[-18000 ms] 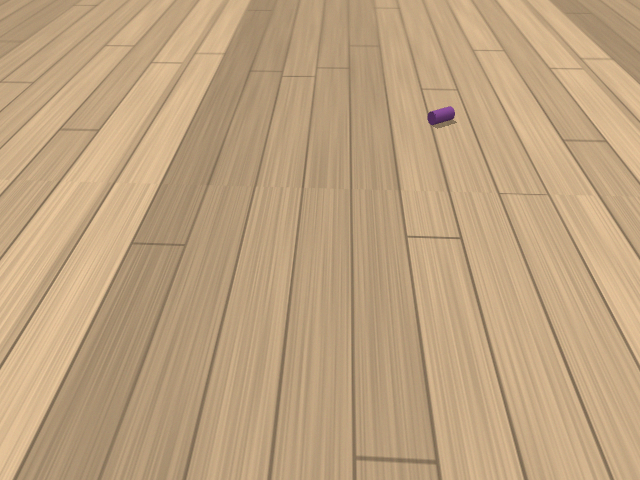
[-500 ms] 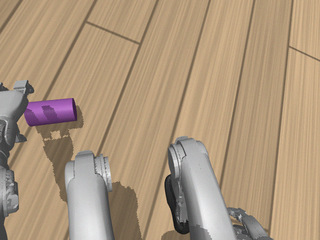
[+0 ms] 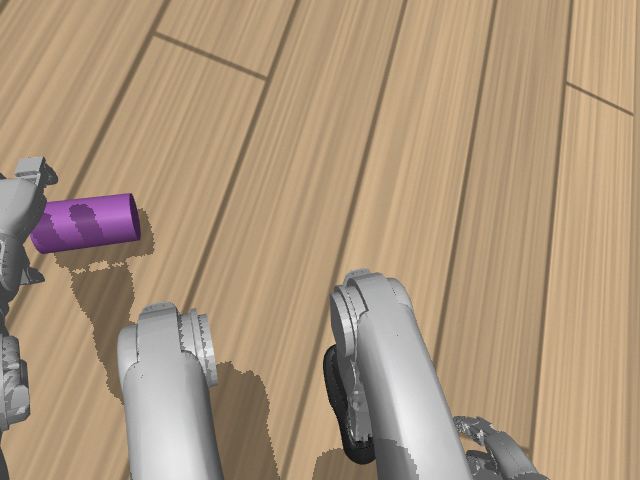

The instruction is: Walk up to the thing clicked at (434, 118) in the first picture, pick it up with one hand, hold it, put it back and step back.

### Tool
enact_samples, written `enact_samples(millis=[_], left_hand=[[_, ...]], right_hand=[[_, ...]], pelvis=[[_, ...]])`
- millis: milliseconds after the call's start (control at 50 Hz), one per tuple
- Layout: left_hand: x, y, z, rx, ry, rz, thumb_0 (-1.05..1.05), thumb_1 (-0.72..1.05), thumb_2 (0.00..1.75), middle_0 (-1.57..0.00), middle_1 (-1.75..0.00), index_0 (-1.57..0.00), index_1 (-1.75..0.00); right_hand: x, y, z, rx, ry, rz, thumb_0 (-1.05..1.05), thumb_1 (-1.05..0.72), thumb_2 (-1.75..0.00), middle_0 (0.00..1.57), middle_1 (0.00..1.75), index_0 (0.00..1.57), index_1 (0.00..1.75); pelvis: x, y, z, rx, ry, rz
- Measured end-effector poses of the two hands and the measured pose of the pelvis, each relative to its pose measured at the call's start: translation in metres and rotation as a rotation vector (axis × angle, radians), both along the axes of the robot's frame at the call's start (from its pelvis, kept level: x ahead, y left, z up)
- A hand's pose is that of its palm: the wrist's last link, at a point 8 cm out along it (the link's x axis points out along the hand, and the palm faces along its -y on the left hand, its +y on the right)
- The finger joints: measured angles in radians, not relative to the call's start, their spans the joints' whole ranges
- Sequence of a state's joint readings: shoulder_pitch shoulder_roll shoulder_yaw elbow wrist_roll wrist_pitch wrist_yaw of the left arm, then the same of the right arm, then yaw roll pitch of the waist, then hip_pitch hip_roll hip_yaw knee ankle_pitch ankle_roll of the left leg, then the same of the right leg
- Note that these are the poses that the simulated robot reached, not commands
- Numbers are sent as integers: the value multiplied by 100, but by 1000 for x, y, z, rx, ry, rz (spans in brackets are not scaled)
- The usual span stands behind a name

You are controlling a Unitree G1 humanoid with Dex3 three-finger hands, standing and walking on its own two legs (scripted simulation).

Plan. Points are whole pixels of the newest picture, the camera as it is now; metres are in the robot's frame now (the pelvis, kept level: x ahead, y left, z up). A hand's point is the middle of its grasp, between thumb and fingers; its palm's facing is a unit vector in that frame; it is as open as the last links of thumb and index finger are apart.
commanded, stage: approach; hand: left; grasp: from above
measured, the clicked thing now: (88, 222) +0.48 +0.28 -0.29
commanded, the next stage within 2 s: rest palm in 0.80 s
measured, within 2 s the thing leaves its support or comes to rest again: neither
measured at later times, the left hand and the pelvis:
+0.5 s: hand (70, 179) +0.49 +0.26 -0.15, palm faces -0.41 -0.04 -0.91, open 14.1 cm; pelvis +0.00 +0.00 +0.00, yaw -1 degrees
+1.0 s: hand (49, 203) +0.47 +0.29 -0.17, palm faces -0.39 -0.04 -0.92, open 13.4 cm; pelvis -0.01 +0.00 -0.01, yaw +0 degrees
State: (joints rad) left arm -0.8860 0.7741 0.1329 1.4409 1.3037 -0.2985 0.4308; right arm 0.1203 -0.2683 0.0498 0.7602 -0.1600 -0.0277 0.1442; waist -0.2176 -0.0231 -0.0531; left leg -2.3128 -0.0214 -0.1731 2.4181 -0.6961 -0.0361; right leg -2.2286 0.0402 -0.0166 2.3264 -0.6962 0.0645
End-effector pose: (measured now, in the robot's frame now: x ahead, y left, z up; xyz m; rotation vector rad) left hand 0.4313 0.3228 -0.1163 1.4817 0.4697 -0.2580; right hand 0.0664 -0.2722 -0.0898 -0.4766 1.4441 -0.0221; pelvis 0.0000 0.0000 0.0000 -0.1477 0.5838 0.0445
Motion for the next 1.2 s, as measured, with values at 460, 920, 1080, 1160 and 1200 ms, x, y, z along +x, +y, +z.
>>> enact_samples(millis=[460, 920, 1080, 1160, 1200], left_hand=[[67, -61, 21, 38, -72, -27, 0, -53, 101, -9, -102, -9, -103], [14, -26, -1, 7, -48, -80, 0, -48, 105, -12, -107, -12, -106], [55, -38, 7, 32, -44, -17, 0, -48, 105, -11, -107, -11, -106], [59, -45, -8, 18, 13, -13, 0, -49, 102, -9, -105, -10, -105], [55, -47, -17, 7, 33, -14, 0, -49, 101, -9, -104, -10, -104]], right_hand=[[-36, 5, 9, 6, 7, -88, 0, -91, -90, 20, 30, 20, 30], [-8, -4, 2, -22, -4, 18, 1, -91, -90, 20, 30, 20, 30], [-1, -1, 8, -38, -61, 29, 0, -91, -90, 20, 30, 20, 30], [-16, 4, 10, -30, -30, 7, 0, -91, -90, 20, 30, 20, 30], [-26, 7, 10, -21, 0, -4, 0, -91, -90, 20, 30, 20, 30]], pelvis=[[-1, 1, 3, -1, 22, -10], [-5, -1, -5, 3, -14, 5], [-5, 2, -6, -14, -3, -4], [-3, 4, -6, -21, -3, -10], [-3, 4, -6, -21, -5, -12]])
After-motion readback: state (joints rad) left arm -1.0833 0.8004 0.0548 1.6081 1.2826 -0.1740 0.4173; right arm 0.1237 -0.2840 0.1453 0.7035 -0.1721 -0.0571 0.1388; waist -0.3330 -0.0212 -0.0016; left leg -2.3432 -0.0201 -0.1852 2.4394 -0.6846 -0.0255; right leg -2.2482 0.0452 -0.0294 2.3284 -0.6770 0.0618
